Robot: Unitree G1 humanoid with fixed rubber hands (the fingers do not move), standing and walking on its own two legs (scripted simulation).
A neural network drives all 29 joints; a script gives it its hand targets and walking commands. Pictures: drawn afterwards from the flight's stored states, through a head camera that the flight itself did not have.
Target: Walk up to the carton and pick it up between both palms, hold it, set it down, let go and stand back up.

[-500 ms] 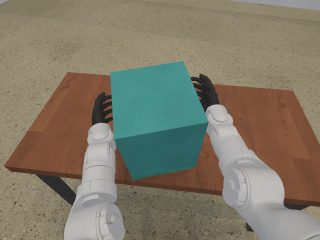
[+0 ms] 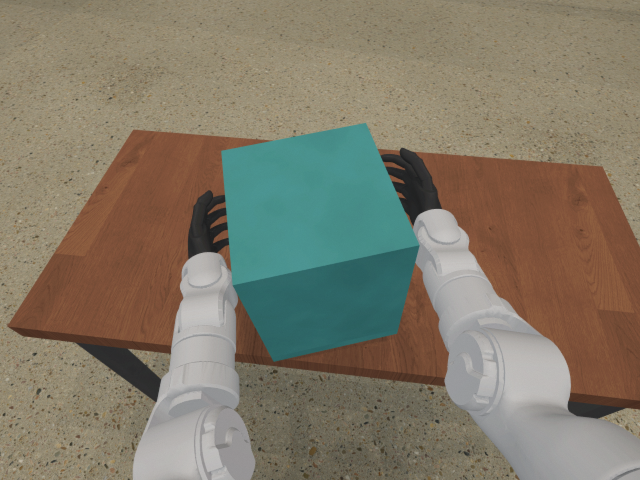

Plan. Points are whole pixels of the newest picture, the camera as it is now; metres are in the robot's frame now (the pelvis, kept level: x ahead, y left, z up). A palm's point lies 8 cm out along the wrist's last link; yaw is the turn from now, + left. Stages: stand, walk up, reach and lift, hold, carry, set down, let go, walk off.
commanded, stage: set down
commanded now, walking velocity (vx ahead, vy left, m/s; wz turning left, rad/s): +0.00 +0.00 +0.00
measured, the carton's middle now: (316, 250) +0.41 +0.07 +0.01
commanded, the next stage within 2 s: none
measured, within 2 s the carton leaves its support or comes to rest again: rests again in 0.54 s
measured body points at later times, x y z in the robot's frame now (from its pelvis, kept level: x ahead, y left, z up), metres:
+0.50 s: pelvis +0.00 +0.00 +0.00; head +0.06 -0.01 +0.45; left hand +0.37 +0.21 +0.04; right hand +0.46 -0.07 +0.07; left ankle +0.00 +0.14 -0.75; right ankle -0.02 -0.08 -0.75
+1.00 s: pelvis +0.01 +0.00 +0.00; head +0.06 +0.00 +0.45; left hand +0.37 +0.20 +0.04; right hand +0.46 -0.08 +0.07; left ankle +0.00 +0.14 -0.75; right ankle -0.02 -0.08 -0.75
